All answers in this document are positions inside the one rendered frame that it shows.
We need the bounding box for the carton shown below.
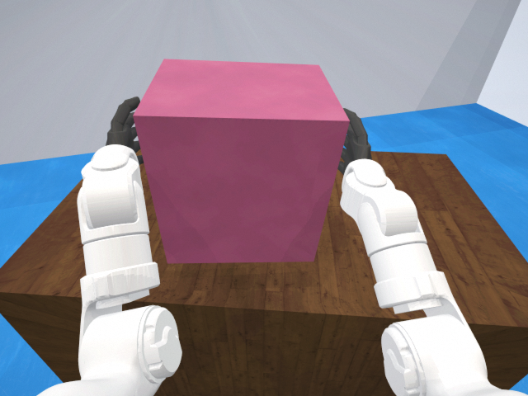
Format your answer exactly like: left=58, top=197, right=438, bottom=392
left=133, top=59, right=350, bottom=263

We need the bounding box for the left robot upper arm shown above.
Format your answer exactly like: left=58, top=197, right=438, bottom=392
left=37, top=305, right=182, bottom=396

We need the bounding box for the pedestal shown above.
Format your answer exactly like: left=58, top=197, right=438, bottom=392
left=0, top=149, right=528, bottom=396

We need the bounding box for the robot left hand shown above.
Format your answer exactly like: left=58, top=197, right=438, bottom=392
left=106, top=97, right=144, bottom=165

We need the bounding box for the right robot forearm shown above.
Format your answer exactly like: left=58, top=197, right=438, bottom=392
left=340, top=159, right=488, bottom=377

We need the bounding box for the left robot forearm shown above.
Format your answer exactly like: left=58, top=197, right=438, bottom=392
left=77, top=144, right=160, bottom=375

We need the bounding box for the robot right hand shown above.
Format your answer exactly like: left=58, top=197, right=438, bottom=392
left=338, top=108, right=372, bottom=176

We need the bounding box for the right robot upper arm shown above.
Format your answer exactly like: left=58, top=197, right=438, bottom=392
left=381, top=314, right=528, bottom=396

